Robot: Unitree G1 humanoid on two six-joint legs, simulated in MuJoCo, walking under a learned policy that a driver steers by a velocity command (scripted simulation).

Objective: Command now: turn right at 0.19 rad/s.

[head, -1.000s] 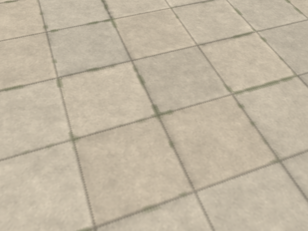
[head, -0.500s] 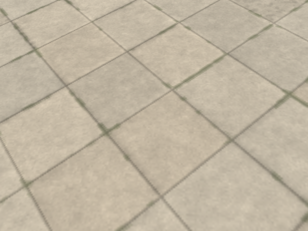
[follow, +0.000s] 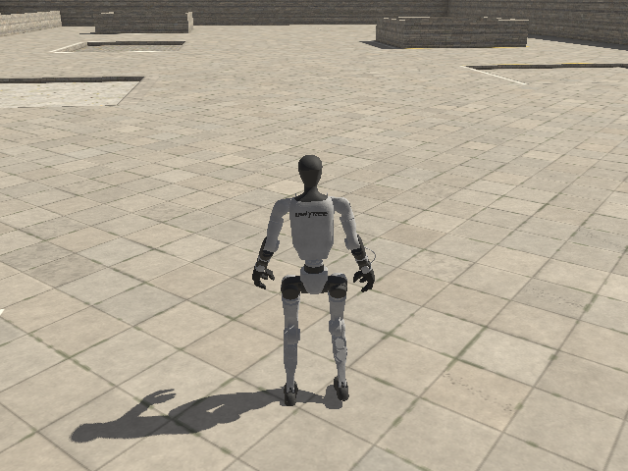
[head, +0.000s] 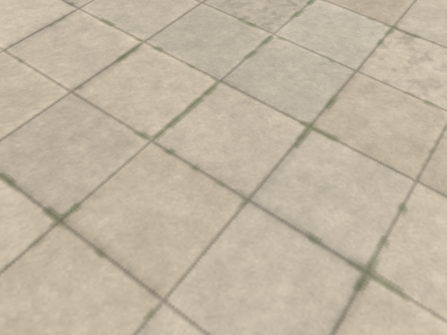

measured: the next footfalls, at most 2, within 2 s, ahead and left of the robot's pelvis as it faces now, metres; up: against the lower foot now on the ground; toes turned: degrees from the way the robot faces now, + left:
right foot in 0.08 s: +0.03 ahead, -0.14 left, +0.00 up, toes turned +2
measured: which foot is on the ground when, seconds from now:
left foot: down 0.00-1.00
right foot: up 0.00-0.06, down 0.08-1.00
